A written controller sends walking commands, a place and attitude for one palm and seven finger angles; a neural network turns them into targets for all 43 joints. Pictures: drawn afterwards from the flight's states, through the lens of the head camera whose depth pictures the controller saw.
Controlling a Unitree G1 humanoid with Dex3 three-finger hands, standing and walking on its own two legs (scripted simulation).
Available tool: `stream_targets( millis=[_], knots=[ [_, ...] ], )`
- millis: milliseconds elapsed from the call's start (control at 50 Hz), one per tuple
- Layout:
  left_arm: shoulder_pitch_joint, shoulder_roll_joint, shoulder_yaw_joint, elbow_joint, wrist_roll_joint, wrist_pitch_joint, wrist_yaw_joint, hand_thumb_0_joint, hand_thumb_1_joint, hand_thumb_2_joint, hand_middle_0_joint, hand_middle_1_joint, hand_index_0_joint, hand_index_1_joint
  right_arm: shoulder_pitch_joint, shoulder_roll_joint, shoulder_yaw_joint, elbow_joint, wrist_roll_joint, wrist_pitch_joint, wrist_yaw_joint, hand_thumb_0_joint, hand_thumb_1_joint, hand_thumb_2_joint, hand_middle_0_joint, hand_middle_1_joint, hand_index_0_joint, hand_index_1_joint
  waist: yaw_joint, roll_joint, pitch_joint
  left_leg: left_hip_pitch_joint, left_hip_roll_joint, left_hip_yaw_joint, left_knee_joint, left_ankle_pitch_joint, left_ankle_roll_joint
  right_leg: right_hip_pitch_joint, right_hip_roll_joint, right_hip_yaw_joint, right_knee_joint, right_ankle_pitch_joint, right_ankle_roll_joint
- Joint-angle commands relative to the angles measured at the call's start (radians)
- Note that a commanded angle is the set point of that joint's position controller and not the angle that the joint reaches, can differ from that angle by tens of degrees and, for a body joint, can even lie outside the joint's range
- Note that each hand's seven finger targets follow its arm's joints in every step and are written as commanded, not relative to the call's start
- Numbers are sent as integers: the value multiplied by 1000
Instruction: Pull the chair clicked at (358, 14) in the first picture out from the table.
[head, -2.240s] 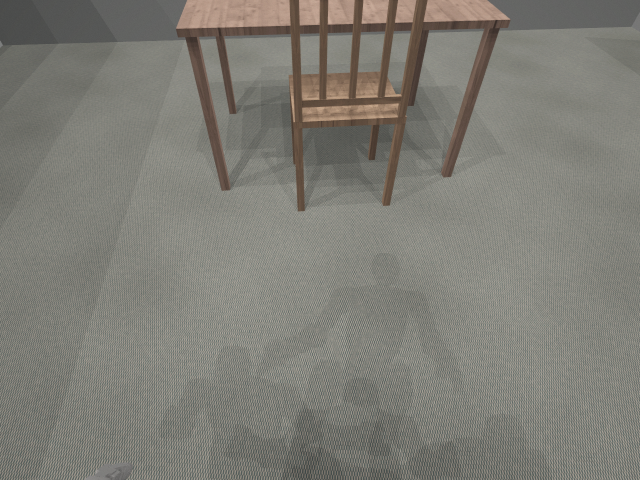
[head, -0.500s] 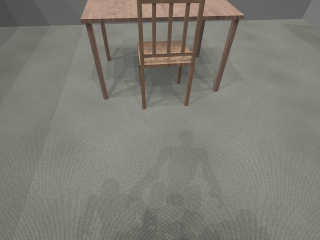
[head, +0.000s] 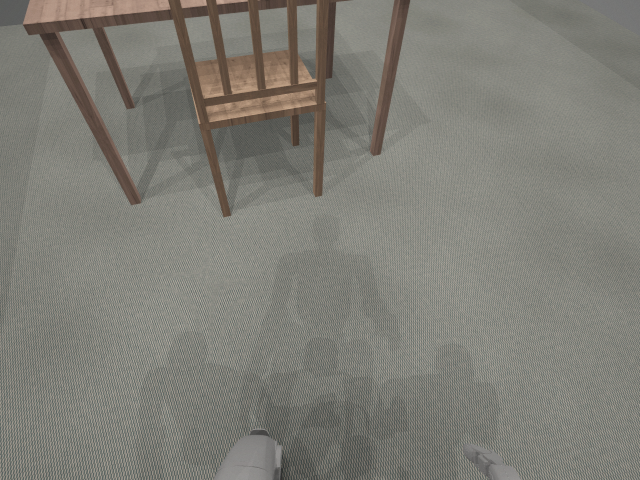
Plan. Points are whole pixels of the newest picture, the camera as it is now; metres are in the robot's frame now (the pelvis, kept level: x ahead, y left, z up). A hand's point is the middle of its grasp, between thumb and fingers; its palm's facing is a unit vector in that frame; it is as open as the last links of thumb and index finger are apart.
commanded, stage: walk to a spot facing it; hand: left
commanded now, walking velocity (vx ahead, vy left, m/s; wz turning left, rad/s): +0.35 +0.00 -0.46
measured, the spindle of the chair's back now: (256, 35) +1.19 +0.33 -0.06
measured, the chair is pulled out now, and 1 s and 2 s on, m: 0.00 0.00 0.00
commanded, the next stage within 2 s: turn to face it in 1.28 s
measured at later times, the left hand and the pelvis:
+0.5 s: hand (253, 300) +0.41 +0.17 -0.16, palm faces -0.34 -0.92 -0.18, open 7.4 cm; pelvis +0.22 +0.03 +0.00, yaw -16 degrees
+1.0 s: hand (281, 252) +0.54 +0.14 -0.18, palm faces -0.34 -0.91 -0.21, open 7.3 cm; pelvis +0.45 -0.04 -0.01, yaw -25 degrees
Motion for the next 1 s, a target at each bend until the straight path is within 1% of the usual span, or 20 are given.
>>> stream_targets(
  millis=[0,20,40,60,80,140,200,320,440,520,560,580,600,620,640,680,740,920,960,980],
  knots=[
    [-24,220,62,-56,-9,-17,17,0,900,900,-200,-300,-200,-300,36,-94,-22,-72,5,-51,-21,0,-900,-900,200,300,200,300,-80,-111,-35,312,-77,49,-231,11,30,-107,-200,128,99,688,-100],
    [-34,211,65,-62,-14,-17,14,0,900,900,-200,-300,-200,-300,176,-128,-29,-27,0,-56,-37,0,-900,-900,200,300,200,300,-133,-83,-99,522,-74,41,-299,51,46,-182,-157,104,261,696,-75],
    [-18,167,65,-71,-21,-16,6,0,900,900,-200,-300,-200,-300,338,-219,-51,15,-9,-59,-51,0,-900,-900,200,300,200,300,-190,42,-222,773,80,-111,-308,44,80,-317,-91,50,495,467,-44],
    [28,111,60,-91,-34,-14,-10,0,900,900,-200,-300,-200,-300,424,-317,-70,31,-20,-60,-52,0,-900,-900,200,300,200,300,-178,320,-294,901,391,-507,-420,38,196,-544,33,-85,841,-186,1],
    [-16,129,58,-104,-23,-13,-8,0,900,900,-200,-300,-200,-300,377,-292,-58,23,-9,-52,-51,0,-900,-900,200,300,200,300,-163,258,-250,765,450,-605,-547,-184,237,-604,-9,-37,1007,-223,-6],
    [-146,117,58,-123,-4,9,-38,0,900,900,-200,-300,-200,-300,198,-128,-22,-2,-6,-64,-51,0,-900,-900,200,300,200,300,-82,132,23,402,320,-344,-619,-285,183,-636,-142,-68,1024,-5,4],
    [-113,77,58,-118,3,46,-48,0,900,900,-200,-300,-200,-300,192,-100,-14,13,-6,-83,-55,0,-900,-900,200,300,200,300,-35,138,-14,348,238,-84,-611,-58,150,-575,-163,-98,924,87,28],
    [-302,70,49,-179,8,60,-59,0,900,900,-200,-300,-200,-300,312,-111,-21,64,-3,-91,-56,0,-900,-900,200,300,200,300,-72,91,27,510,236,31,-621,154,175,-696,-188,-143,682,204,59],
    [-499,63,31,-220,1,50,-60,0,900,900,-200,-300,-200,-300,431,-118,-14,118,-14,-78,-54,0,-900,-900,200,300,200,300,-133,109,70,608,240,121,-575,382,157,-631,-139,-223,417,201,26],
    [-443,87,36,-206,-3,38,-54,0,900,900,-200,-300,-200,-300,428,-156,-16,127,-13,-69,-56,0,-900,-900,200,300,200,300,-89,138,17,682,252,195,-413,737,138,-477,-70,-277,311,99,-31],
    [-206,135,52,-131,4,19,-44,0,900,900,-200,-300,-200,-300,398,-177,-16,118,-4,-63,-52,0,-900,-900,200,300,200,300,31,108,-119,572,200,245,-82,811,85,-113,-15,-314,199,183,-63],
    [-73,242,77,-96,6,7,-31,0,900,900,-200,-300,-200,-300,410,-134,-10,101,13,-63,-40,0,-900,-900,200,300,200,300,80,-19,-242,286,150,244,205,438,44,220,-211,-83,179,229,-128],
    [16,339,96,-75,-13,3,-19,0,900,900,-200,-300,-200,-300,410,-74,0,64,22,-69,-47,0,-900,-900,200,300,200,300,72,-168,-351,-9,-17,178,557,-385,-10,412,-509,397,104,488,-272],
    [-2,359,100,-78,-30,7,-12,0,900,900,-200,-300,-200,-300,323,-112,-7,48,21,-70,-50,0,-900,-900,200,300,200,300,87,-100,-347,-40,17,24,616,-363,17,323,-500,371,41,487,-285],
    [-92,310,89,-103,-30,13,-7,0,900,900,-200,-300,-200,-300,267,-113,-17,34,17,-64,-52,0,-900,-900,200,300,200,300,48,-44,-222,-70,45,-14,639,-287,20,188,-474,331,2,373,-268],
    [-217,215,59,-118,-23,0,4,0,900,900,-200,-300,-200,-300,264,-79,-11,55,-5,-37,-46,0,-900,-900,200,300,200,300,-42,8,-41,1,104,-36,498,-175,12,-136,-374,137,-59,314,-189],
    [-255,179,52,-104,-10,-18,4,0,900,900,-200,-300,-200,-300,368,-37,-10,89,-11,-14,-38,0,-900,-900,200,300,200,300,-115,-54,-59,121,87,0,307,-135,-6,-264,-288,-5,-78,323,-150],
    [-189,208,62,-79,-13,-8,-11,0,900,900,-200,-300,-200,-300,168,-60,-16,5,-9,-47,-14,0,-900,-900,200,300,200,300,-70,-102,8,281,3,74,-199,-21,3,-268,-251,35,-42,95,-123],
    [-200,188,61,-87,-17,-2,-14,0,900,900,-200,-300,-200,-300,298,-119,-30,42,-11,-58,-27,0,-900,-900,200,300,200,300,-136,30,-32,554,9,49,-327,-47,17,-379,-183,-10,173,143,-82],
    [-177,130,53,-104,-24,0,-22,0,900,900,-200,-300,-200,-300,406,-219,-52,66,-27,-65,-37,0,-900,-900,200,300,200,300,-172,240,-96,715,213,-227,-445,-172,90,-532,-73,-103,464,49,-31]
  ],
)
